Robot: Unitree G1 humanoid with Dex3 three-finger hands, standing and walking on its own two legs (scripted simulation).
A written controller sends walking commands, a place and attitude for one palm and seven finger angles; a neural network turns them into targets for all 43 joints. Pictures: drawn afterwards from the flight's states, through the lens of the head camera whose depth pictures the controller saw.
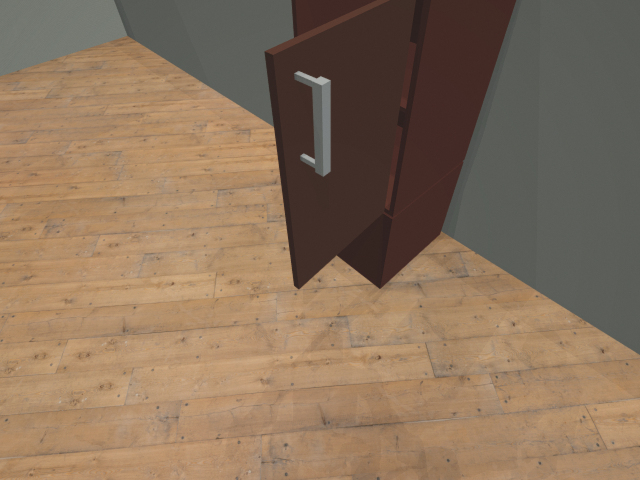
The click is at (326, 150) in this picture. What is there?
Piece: cupboard door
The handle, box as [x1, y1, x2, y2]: [294, 71, 330, 176]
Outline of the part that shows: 298,71 294,73 295,79 312,87 315,151 314,159 305,154 302,154 300,156 300,159 314,167 315,171 323,176 330,171 330,80 320,76 318,78 314,78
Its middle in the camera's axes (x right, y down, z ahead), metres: -0.01 -0.19 +0.64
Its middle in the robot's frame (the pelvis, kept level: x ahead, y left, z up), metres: +0.62 +0.05 +0.11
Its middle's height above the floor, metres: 0.90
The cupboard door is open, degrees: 94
